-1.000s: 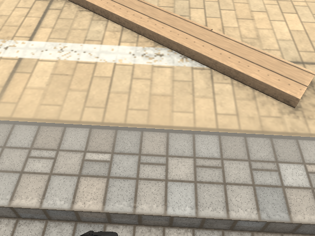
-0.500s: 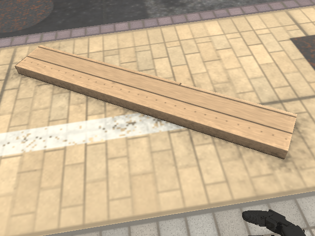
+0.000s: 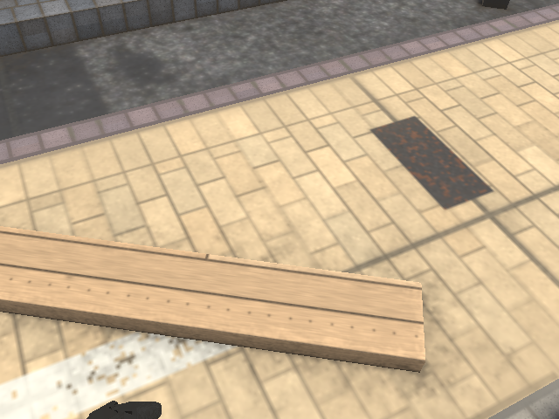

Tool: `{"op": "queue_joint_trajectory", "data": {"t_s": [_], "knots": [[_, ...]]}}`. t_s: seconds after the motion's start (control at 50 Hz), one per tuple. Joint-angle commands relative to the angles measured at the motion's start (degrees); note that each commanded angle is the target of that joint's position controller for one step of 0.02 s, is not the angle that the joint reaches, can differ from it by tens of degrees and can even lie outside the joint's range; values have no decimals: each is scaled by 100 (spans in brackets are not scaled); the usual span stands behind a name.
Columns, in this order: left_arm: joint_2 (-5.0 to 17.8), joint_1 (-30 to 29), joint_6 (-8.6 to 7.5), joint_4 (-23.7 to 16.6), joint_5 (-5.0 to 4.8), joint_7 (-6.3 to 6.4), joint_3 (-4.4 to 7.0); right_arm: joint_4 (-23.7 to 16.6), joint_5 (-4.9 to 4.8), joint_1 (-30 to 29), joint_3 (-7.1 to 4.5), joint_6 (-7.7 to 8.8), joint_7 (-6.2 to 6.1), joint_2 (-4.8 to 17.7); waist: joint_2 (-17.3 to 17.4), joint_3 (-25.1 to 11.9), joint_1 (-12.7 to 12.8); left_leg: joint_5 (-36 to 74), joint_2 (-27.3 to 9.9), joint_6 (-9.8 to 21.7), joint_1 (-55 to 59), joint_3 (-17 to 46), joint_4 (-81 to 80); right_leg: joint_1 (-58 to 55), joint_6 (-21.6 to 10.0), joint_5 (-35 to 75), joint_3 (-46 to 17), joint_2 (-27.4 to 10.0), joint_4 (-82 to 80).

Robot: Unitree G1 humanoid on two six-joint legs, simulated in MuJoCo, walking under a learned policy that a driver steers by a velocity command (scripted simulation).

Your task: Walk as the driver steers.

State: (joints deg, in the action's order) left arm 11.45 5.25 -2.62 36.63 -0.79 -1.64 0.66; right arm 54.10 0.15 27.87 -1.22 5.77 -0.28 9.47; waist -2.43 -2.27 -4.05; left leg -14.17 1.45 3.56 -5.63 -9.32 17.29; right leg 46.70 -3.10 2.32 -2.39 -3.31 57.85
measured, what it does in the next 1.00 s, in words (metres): walks ahead: right foot, then left foot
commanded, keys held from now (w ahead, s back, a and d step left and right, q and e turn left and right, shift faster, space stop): w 1.00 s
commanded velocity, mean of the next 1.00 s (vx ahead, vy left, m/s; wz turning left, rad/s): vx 0.50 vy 0.00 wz -0.03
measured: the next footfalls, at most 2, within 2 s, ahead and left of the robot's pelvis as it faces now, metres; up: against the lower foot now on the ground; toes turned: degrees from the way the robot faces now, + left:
right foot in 0.26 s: +0.33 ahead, -0.12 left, +0.00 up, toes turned -2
left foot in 0.76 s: +0.62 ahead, +0.13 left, +0.00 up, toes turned +3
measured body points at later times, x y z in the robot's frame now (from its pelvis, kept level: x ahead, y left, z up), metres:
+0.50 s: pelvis +0.30 -0.03 +0.00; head +0.31 -0.04 +0.45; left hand +0.34 +0.24 -0.12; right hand +0.46 -0.30 -0.10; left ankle +0.36 +0.14 -0.66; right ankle +0.29 -0.12 -0.75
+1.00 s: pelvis +0.58 +0.04 +0.00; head +0.59 +0.06 +0.45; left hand +0.72 +0.29 -0.12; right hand +0.57 -0.21 -0.14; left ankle +0.58 +0.12 -0.75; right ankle +0.60 -0.10 -0.57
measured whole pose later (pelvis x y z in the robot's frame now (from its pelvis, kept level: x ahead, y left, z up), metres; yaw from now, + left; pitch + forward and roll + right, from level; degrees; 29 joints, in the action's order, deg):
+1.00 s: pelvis +0.58 +0.04 +0.00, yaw +1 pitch +3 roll +0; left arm 13.6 11.3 -2.7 44.5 -1.2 0.6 3.0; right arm 53.9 1.5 22.2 -2.3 3.3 1.4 12.3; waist -2.2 -1.5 -2.8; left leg -12.1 2.7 4.3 -14.2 -3.1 23.4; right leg 48.1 -0.4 -17.7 -0.7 -5.8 89.2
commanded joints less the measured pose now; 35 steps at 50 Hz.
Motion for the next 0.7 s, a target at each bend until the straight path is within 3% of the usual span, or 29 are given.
{"op": "queue_joint_trajectory", "data": {"t_s": [0.02,0.08,0.14,0.16,0.2,0.22,0.24,0.26,0.28,0.3,0.32,0.34,0.36,0.4,0.44,0.5,0.56,0.66,0.7], "knots": [[197,-853,-118,-442,-87,-52,68,-326,-31,19,-161,74,-73,906,520,409,-80,1895,-1487,557,635,1099,-1018,147,90,222,288,-122,-1226],[210,-1239,-139,-518,-103,-124,110,-223,-50,280,-179,-38,-43,1005,630,684,-254,2032,-1641,573,1292,1058,-945,209,47,34,376,-87,-1939],[207,-1513,-184,-592,-122,-225,126,-155,-67,269,-197,-143,-6,1065,691,900,-234,2699,-1670,610,1427,892,-736,-235,-89,-278,564,66,-2476],[244,-1484,-205,-593,-100,-250,146,-152,-74,209,-213,-158,-6,1128,751,861,-157,3414,-1665,600,1426,821,-560,-580,-171,-415,656,182,-2615],[453,-1082,-230,-529,-29,-251,253,-122,-103,83,-270,-187,-47,1314,1017,494,175,5175,-1654,526,1561,749,87,-1458,-372,-781,797,475,-2770],[643,-449,-230,-343,-5,-219,358,-134,-113,-65,-295,-223,-67,1396,1070,140,554,5796,-1545,429,1507,641,794,-2271,-515,-674,895,635,-3061],[935,489,-218,-47,7,-145,505,-180,-110,-200,-298,-238,-72,1402,1037,-377,999,5743,-1383,295,796,552,1817,-3764,-716,-313,773,565,-3099],[1338,1687,-201,208,111,-22,631,-409,-9,-422,-241,-197,-84,1275,493,-1226,1426,3656,-1051,164,-793,538,3546,-5807,-1049,-14,-460,-523,-2751],[1637,1723,-238,225,171,7,633,-551,31,232,25,-68,-3,400,-1060,-2001,847,-1405,65,-166,-3031,905,5487,-7570,-2062,-550,-3341,-2033,-3300],[1110,1729,-224,239,115,59,549,-518,-120,-184,-129,91,45,977,-625,-2027,1088,-1667,-112,-107,-3484,1740,6147,-7157,-1926,-1042,-3705,-1928,-3793],[929,1259,-234,231,72,82,477,-760,-259,-808,-212,155,60,1219,-471,-1074,960,-1118,-390,-71,-3705,1637,6117,-6231,-1602,-777,-2660,-1656,-3972],[779,932,-245,235,55,58,429,-841,-232,-1130,-200,172,31,1146,-23,-646,755,-702,-626,-89,-3588,1458,5889,-5397,-1423,-271,-1977,-1418,-4152],[640,730,-274,244,77,21,386,-848,-151,-1223,-222,142,6,1092,126,-328,567,-455,-762,-135,-3402,1386,5613,-4738,-1304,68,-1510,-1195,-4341],[520,660,-343,333,115,-11,349,-811,-129,-926,-231,-7,16,900,-41,-164,252,-219,-940,-200,-2957,1409,5268,-4009,-1230,-14,-1085,-974,-4697],[709,726,-400,444,74,3,391,-887,-88,-1087,-211,-119,10,782,-31,114,169,-122,-1025,-322,-3098,1319,4870,-3585,-1261,77,-820,-957,-4940],[924,997,-382,589,91,91,441,-1101,-17,-1820,-173,-130,30,730,25,383,311,822,-1073,-433,-3395,1223,3807,-3395,-1174,192,-402,-788,-5071],[1064,1247,-341,680,47,134,461,-1225,-44,-2504,-115,-83,117,658,11,445,543,1774,-834,-392,-2988,992,2509,-3355,-942,148,-16,-586,-5058],[1158,1710,-217,955,-58,167,493,-1438,-97,-3136,-121,-113,226,815,-143,562,732,1431,-659,-216,-3055,981,1741,-4363,-792,-140,-199,-1027,-4673],[1224,1636,-120,987,-37,211,513,-1420,-69,-2899,-178,-83,264,946,-222,392,520,977,-497,-44,-2683,885,1509,-4723,-657,615,-255,-1137,-4238]]}}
